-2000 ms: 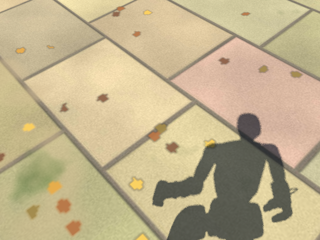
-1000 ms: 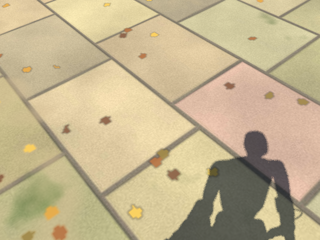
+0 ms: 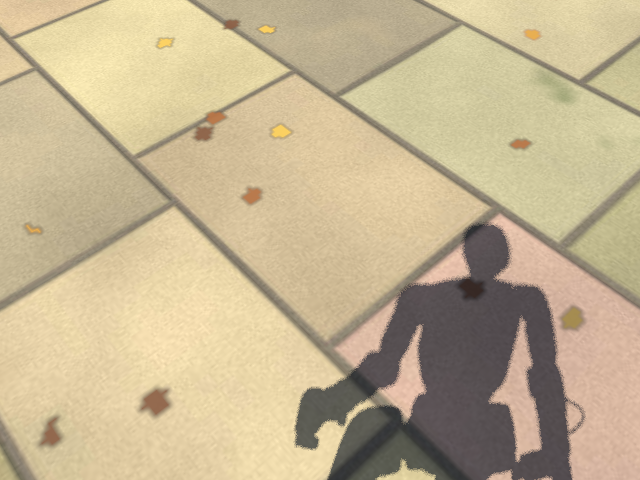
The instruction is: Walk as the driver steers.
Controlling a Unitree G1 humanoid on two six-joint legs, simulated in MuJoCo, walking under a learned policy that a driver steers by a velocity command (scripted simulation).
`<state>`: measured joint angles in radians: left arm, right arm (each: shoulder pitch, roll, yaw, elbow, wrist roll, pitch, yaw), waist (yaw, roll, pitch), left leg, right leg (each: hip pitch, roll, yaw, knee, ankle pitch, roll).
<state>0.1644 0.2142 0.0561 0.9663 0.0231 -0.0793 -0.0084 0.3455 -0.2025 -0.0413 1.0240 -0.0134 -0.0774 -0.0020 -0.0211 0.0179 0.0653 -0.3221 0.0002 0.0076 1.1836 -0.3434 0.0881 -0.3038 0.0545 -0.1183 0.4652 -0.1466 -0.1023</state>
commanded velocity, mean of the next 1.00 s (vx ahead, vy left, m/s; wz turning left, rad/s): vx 0.50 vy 0.00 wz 0.01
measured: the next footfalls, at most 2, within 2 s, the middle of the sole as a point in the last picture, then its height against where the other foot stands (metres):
left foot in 0.42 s outside the picture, level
right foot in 0.98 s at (358, 374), level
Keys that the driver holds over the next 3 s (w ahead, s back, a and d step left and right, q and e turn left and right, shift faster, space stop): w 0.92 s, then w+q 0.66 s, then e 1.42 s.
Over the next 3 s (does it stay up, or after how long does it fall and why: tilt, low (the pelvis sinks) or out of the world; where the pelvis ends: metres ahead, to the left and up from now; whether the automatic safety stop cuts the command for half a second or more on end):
stays up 0.99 0.15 0.00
